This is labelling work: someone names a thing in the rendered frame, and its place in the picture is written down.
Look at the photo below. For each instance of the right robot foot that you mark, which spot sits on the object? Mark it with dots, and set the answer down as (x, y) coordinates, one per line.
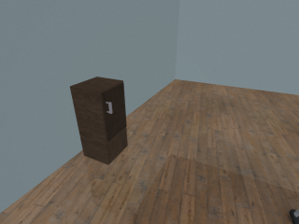
(295, 220)

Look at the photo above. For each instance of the handle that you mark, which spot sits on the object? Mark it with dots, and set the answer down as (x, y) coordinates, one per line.
(109, 107)

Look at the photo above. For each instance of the cupboard door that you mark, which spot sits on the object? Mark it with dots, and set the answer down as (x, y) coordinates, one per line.
(115, 122)

